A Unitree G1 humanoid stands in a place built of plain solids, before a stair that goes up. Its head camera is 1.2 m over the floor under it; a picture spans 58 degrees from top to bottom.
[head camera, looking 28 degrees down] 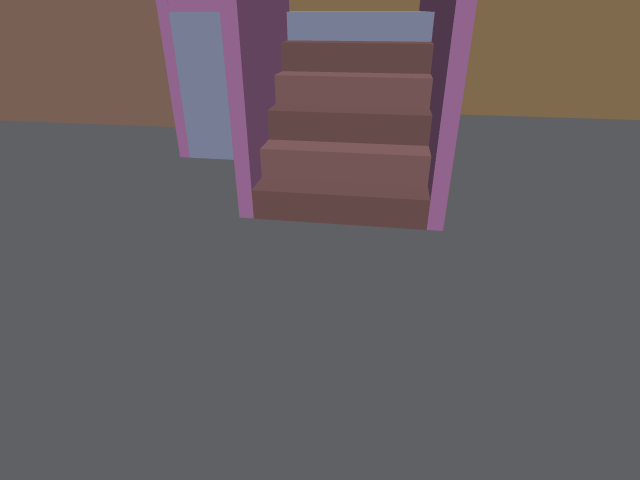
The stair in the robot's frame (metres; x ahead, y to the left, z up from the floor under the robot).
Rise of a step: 0.20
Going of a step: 0.24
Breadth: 1.10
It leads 9 degrees to the right of straight ahead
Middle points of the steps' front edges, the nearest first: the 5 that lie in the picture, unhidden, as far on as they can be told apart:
2.47 -0.11 0.20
2.70 -0.15 0.40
2.94 -0.18 0.59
3.17 -0.22 0.79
3.41 -0.26 0.99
